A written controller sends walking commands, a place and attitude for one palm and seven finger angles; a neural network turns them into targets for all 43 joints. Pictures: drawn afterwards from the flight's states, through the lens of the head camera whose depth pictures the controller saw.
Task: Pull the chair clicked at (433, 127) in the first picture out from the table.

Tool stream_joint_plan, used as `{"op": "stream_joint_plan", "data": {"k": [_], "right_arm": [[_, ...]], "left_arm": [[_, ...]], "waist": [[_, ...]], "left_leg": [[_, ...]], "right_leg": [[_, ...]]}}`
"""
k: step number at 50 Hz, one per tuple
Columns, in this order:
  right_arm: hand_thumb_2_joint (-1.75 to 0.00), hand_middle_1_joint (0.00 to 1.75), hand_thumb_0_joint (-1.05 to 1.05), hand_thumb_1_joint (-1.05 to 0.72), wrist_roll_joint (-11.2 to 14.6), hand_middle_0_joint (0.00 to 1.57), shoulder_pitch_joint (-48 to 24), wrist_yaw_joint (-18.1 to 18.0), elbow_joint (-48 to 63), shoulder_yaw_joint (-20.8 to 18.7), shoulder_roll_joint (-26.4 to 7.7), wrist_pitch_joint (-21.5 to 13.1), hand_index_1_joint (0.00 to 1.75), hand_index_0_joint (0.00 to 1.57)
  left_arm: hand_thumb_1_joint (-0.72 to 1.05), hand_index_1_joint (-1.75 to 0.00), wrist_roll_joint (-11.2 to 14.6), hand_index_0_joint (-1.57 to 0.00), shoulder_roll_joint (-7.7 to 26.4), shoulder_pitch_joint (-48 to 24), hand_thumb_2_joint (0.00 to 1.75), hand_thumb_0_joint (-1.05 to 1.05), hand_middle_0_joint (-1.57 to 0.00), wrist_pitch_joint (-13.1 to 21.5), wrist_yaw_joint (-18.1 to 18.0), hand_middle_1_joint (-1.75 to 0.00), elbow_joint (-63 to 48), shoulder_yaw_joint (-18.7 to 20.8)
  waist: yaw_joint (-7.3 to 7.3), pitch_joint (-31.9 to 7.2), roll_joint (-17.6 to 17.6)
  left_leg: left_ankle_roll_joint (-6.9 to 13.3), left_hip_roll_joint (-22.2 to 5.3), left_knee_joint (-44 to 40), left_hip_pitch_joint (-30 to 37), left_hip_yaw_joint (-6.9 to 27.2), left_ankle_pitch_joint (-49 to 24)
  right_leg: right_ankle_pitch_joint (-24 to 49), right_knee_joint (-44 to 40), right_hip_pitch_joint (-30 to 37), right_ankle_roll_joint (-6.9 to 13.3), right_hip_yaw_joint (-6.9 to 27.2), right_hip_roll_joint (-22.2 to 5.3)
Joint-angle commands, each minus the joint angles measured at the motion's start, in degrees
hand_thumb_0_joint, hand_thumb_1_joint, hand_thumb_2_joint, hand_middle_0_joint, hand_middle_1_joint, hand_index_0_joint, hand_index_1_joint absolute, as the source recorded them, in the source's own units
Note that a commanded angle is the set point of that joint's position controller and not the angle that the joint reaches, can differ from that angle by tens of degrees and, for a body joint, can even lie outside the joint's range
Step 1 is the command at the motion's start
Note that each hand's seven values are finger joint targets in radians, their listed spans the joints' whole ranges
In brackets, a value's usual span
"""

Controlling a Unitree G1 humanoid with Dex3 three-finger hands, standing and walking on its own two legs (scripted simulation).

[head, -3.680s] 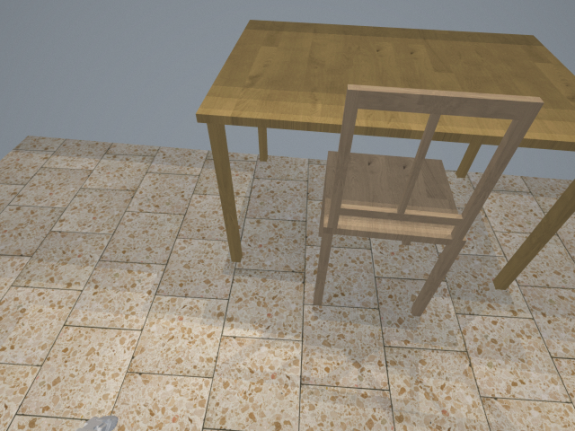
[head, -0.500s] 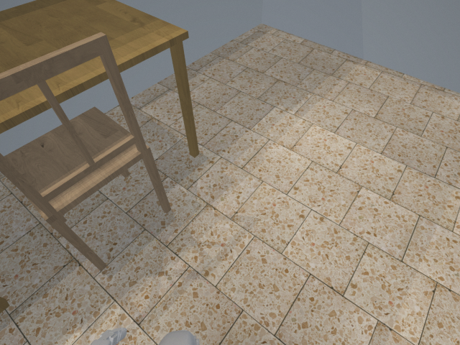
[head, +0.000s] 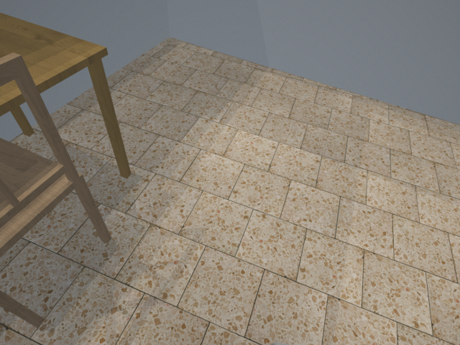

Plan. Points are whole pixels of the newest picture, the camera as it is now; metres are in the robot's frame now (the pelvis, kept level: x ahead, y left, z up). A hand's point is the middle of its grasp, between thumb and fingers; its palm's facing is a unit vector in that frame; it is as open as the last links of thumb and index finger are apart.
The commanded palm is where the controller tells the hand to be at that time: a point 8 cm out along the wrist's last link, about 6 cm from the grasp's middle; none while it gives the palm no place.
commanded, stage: walk to a spot facing it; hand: left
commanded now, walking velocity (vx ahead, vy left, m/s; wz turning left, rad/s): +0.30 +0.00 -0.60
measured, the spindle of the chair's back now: out of the picture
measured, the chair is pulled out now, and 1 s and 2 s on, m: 0.00 0.00 0.00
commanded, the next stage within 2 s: turn to face it in 1.20 s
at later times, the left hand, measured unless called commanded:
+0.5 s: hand (198, 310) +0.22 +0.07 -0.16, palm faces -0.22 -0.95 -0.23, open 7.3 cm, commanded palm none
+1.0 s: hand (197, 247) +0.38 +0.10 -0.19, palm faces -0.30 -0.94 -0.15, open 7.4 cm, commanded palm none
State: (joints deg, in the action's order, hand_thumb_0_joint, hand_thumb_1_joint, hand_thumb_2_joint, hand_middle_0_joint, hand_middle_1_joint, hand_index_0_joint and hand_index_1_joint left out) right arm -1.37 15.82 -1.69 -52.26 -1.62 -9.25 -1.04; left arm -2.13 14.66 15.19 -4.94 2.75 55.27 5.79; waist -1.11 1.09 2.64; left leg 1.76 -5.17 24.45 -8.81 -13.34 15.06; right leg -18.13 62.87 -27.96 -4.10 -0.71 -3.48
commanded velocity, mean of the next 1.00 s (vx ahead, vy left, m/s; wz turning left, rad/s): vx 0.32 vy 0.00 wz -0.36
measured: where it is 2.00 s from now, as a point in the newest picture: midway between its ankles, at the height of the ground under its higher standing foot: (258, 305)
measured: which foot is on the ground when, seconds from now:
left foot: down 0.00-0.28, up 0.30-0.78, down 0.80-1.00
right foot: up 0.00-0.24, down 0.26-0.80, up 0.82-1.00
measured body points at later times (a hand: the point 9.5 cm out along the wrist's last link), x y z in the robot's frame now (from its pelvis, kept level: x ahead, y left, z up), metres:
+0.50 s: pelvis +0.12 -0.10 +0.00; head +0.11 -0.11 +0.45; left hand +0.23 +0.12 -0.14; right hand +0.08 -0.35 -0.16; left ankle +0.18 +0.06 -0.65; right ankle +0.07 -0.16 -0.75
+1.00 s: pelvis +0.34 -0.08 -0.01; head +0.35 -0.05 +0.44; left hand +0.39 +0.15 -0.18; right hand +0.31 -0.32 -0.14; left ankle +0.41 -0.03 -0.75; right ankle +0.26 -0.20 -0.64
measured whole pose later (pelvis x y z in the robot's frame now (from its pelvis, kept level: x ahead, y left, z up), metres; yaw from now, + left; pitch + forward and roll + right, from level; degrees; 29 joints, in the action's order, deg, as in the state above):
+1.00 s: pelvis +0.34 -0.08 -0.01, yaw -25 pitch -3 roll -1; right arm -0.7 12.5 -2.1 -56.7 -3.5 -8.1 -4.3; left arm -2.0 9.9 20.8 0.3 0.2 61.9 4.9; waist -2.9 2.8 2.6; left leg 4.4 -2.2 28.3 -13.8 -13.4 12.3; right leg -14.7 72.1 -29.7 0.6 -0.7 -3.5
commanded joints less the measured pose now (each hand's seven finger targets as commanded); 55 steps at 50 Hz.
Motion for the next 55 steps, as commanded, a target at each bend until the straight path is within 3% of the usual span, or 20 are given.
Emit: {"op": "stream_joint_plan", "data": {"k": [1, 9, 11, 12, 13, 14, 15, 18, 20, 22, 30, 35, 38, 39, 40, 41, 42, 43, 46, 55], "right_arm": [[-0.90, 0.30, 0.00, -0.90, -0.1, 0.20, 6.8, -0.3, 0.4, -3.6, -11.5, -1.5, 0.30, 0.20], [-0.90, 0.30, 0.00, -0.90, -0.9, 0.20, 6.7, 1.0, -1.9, -4.3, -13.1, -1.7, 0.30, 0.20], [-0.90, 0.30, 0.00, -0.90, -0.9, 0.20, 5.9, 1.2, -1.8, -4.3, -13.2, -1.6, 0.30, 0.20], [-0.90, 0.30, 0.00, -0.90, -0.7, 0.20, 4.9, 1.5, -1.5, -4.1, -12.9, -1.6, 0.30, 0.20], [-0.90, 0.30, 0.00, -0.90, 0.2, 0.20, 4.7, 2.3, -0.3, -3.3, -10.1, -1.6, 0.30, 0.20], [-0.90, 0.30, 0.00, -0.90, 0.3, 0.20, 1.5, 2.5, 3.2, -1.9, -7.0, -1.7, 0.30, 0.20], [-0.90, 0.30, 0.00, -0.90, 0.0, 0.20, -1.9, 2.1, 3.7, -2.8, -9.0, -1.4, 0.30, 0.20], [-0.90, 0.30, 0.00, -0.90, -0.4, 0.20, -2.4, 2.0, 0.9, -3.2, -8.4, -1.2, 0.30, 0.20], [-0.90, 0.30, 0.00, -0.90, -0.7, 0.20, 1.7, 2.0, -1.4, -3.0, -6.9, -0.4, 0.30, 0.20], [-0.90, 0.30, 0.00, -0.90, -0.8, 0.20, 3.5, 2.1, -2.3, -3.0, -6.3, -0.2, 0.30, 0.20], [-0.90, 0.30, 0.00, -0.90, -0.4, 0.20, -10.1, 3.1, 2.3, -2.3, -4.9, -1.1, 0.30, 0.20], [-0.90, 0.30, 0.00, -0.90, 0.2, 0.20, -14.8, 3.5, 3.4, -1.8, -3.8, -1.9, 0.30, 0.20], [-0.90, 0.30, 0.00, -0.90, -0.2, 0.20, 0.0, 2.2, -1.5, -2.9, -5.8, -2.8, 0.30, 0.20], [-0.90, 0.30, 0.00, -0.90, -0.7, 0.20, 9.3, 1.5, -4.1, -3.9, -10.0, -3.0, 0.30, 0.20], [-0.90, 0.30, 0.00, -0.90, -1.3, 0.20, 14.9, 1.0, -5.3, -5.3, -16.6, -3.3, 0.30, 0.20], [-0.90, 0.30, 0.00, -0.90, -0.1, 0.20, 14.4, 0.7, -4.9, -4.8, -16.9, -2.5, 0.30, 0.20], [-0.90, 0.30, 0.00, -0.90, -0.1, 0.20, 8.3, 0.7, -3.5, -4.4, -14.5, -2.2, 0.30, 0.20], [-0.90, 0.30, 0.00, -0.90, 0.1, 0.20, 3.2, 0.5, -2.7, -3.5, -10.1, -2.6, 0.30, 0.20], [-0.90, 0.30, 0.00, -0.90, 0.4, 0.20, -1.2, 0.1, -2.8, -1.8, -4.5, -3.8, 0.30, 0.20], [-0.90, 0.30, 0.00, -0.90, 0.8, 0.20, 4.2, -0.5, -3.9, -2.1, -5.3, -3.6, 0.30, 0.20]], "left_arm": [[0.90, -0.30, 0.3, -0.20, 1.4, -9.3, 0.90, 0.00, -0.20, 2.4, 0.9, -0.30, -7.2, 0.0], [0.90, -0.30, 0.5, -0.20, -0.8, -11.7, 0.90, 0.00, -0.20, 4.2, 1.0, -0.30, -8.0, -0.5], [0.90, -0.30, 0.5, -0.20, 0.3, -7.2, 0.90, 0.00, -0.20, 4.9, 0.7, -0.30, -6.5, -0.1], [0.90, -0.30, 0.4, -0.20, 1.9, -0.1, 0.90, 0.00, -0.20, 5.5, 0.3, -0.30, -4.0, 0.4], [0.90, -0.30, 0.1, -0.20, 8.1, 8.4, 0.90, 0.00, -0.20, 6.5, -0.4, -0.30, -1.3, 1.7], [0.90, -0.30, 1.1, -0.20, 14.8, 13.4, 0.90, 0.00, -0.20, 7.0, -1.5, -0.30, 0.0, 2.9], [0.90, -0.30, 1.9, -0.20, 14.9, 13.6, 0.90, 0.00, -0.20, 6.5, -2.3, -0.30, 0.0, 3.2], [0.90, -0.30, 1.8, -0.20, 6.8, 2.1, 0.90, 0.00, -0.20, 7.3, -2.6, -0.30, -2.1, 0.5], [0.90, -0.30, 1.4, -0.20, 4.5, 0.8, 0.90, 0.00, -0.20, 8.2, -2.6, -0.30, -2.1, -0.5], [0.90, -0.30, 1.1, -0.20, 3.9, 2.0, 0.90, 0.00, -0.20, 8.9, -2.7, -0.30, -1.1, -0.7], [0.90, -0.30, 1.0, -0.20, 1.7, 10.9, 0.90, 0.00, -0.20, 10.2, -3.8, -0.30, 3.5, -1.8], [0.90, -0.30, 0.7, -0.20, 2.1, 12.5, 0.90, 0.00, -0.20, 9.9, -4.4, -0.30, 5.7, -1.9], [0.90, -0.30, 0.8, -0.20, 3.2, 10.3, 0.90, 0.00, -0.20, 9.9, -4.3, -0.30, 6.1, -1.4], [0.90, -0.30, 1.2, -0.20, 1.3, 11.5, 0.90, 0.00, -0.20, 9.8, -4.0, -0.30, 6.1, -1.3], [0.90, -0.30, 2.1, -0.20, -2.2, 16.0, 0.90, 0.00, -0.20, 9.3, -3.2, -0.30, 5.8, -1.6], [0.90, -0.30, 1.6, -0.20, -1.0, 13.5, 0.90, 0.00, -0.20, 9.2, -3.3, -0.30, 4.4, -2.0], [0.90, -0.30, 1.3, -0.20, -1.1, 11.5, 0.90, 0.00, -0.20, 8.9, -3.2, -0.30, 4.2, -1.5], [0.90, -0.30, 1.0, -0.20, -1.8, 9.1, 0.90, 0.00, -0.20, 8.4, -2.9, -0.30, 4.7, -1.5], [0.90, -0.30, 0.3, -0.20, -4.5, 11.8, 0.90, 0.00, -0.20, 6.1, -2.0, -0.30, 6.0, -1.1], [0.90, -0.30, 0.4, -0.20, -4.0, 3.9, 0.90, 0.00, -0.20, 3.2, -1.5, -0.30, 0.8, 0.5]], "waist": [[4.59, 3.8, -10.7], [3.93, 3.4, -11.2], [1.21, 0.7, -9.1], [-2.59, -2.8, -5.2], [-6.60, -8.8, 7.9], [-7.72, -8.9, 19.2], [-7.33, -7.1, 12.4], [-1.56, 2.4, 3.5], [1.57, 3.8, 2.6], [2.60, 3.5, 4.2], [-1.04, 4.7, 2.7], [-1.70, 6.7, 3.5], [5.24, 1.2, 0.8], [8.41, -5.0, -5.1], [7.88, -12.4, -21.8], [7.48, -10.7, -20.1], [5.46, -4.3, -12.7], [3.97, 0.3, -10.7], [-1.05, 3.9, -8.7], [-0.22, 3.1, -6.9]], "left_leg": [[5.8, -17.2, -15.3, 7.3, 13.3, 11.1], [4.2, -18.8, -10.5, 3.8, 3.6, 3.8], [2.3, -17.2, -2.4, 2.1, 0.3, -2.0], [0.4, -14.5, 9.8, -1.6, -3.5, -8.4], [-2.4, -10.5, 27.3, -14.9, -7.0, -1.8], [-5.3, -2.0, 43.1, -32.8, -0.9, 20.0], [-4.1, -2.8, 48.8, -36.0, 7.7, 18.0], [-4.4, -6.6, 47.0, -31.2, 10.8, 3.0], [-5.3, -5.9, 44.2, -27.4, 9.8, -1.1], [-5.7, -5.1, 41.9, -27.1, 9.5, -3.3], [-5.4, -3.9, 28.6, -34.1, 9.5, -7.1], [-2.8, -1.6, 16.1, -24.8, 8.2, -5.0], [-0.6, 3.1, 8.0, -1.7, 6.4, -5.7], [1.0, -2.5, 5.0, 11.5, 13.4, -4.7], [6.2, -20.1, -3.2, 23.1, 36.5, -1.1], [7.9, -23.2, -9.9, 18.7, 43.3, 5.0], [8.8, -22.9, -13.0, 9.4, 40.4, 14.8], [6.2, -20.2, -14.6, 1.8, 34.5, 15.6], [0.8, -14.5, -14.4, -8.5, 17.7, 3.5], [4.4, -15.0, -11.7, -0.4, 5.5, -19.8]], "right_leg": [[-0.5, -6.7, -11.6, 0.6, -1.4, -2.6], [-3.1, -23.2, 0.8, 3.1, -6.4, -1.2], [-1.3, -29.5, 9.9, 4.4, -8.4, 1.3], [0.9, -34.0, 20.7, 5.8, -9.9, 3.6], [-6.4, -40.3, 36.6, 9.4, 3.1, -6.0], [-6.8, -48.0, 41.7, 15.5, 30.8, -19.6], [-5.4, -50.7, 39.3, 17.0, 32.6, -21.4], [-0.3, -51.6, 22.4, 13.7, 18.6, -14.4], [10.9, -51.8, 17.6, 12.3, 10.6, -10.6], [14.8, -51.9, 17.8, 12.3, 7.5, -9.0], [22.7, -51.5, 27.7, 14.7, 10.1, -9.6], [29.3, -49.3, 27.5, 13.0, 9.2, -10.1], [38.7, -32.3, 20.5, 10.8, 5.8, -6.9], [28.4, -18.5, 13.8, 9.0, 4.0, -2.9], [-6.3, 1.6, 0.3, 6.0, -2.1, 5.7], [-12.8, 10.8, -3.1, 6.8, 3.0, 4.6], [-10.4, 14.0, -5.3, 7.2, 3.2, 1.6], [-4.3, 15.3, -6.3, 6.7, 3.1, -0.4], [4.2, 12.2, -1.6, 5.2, 2.8, -2.7], [10.4, 3.9, -11.9, 0.9, 0.6, -4.0]]}}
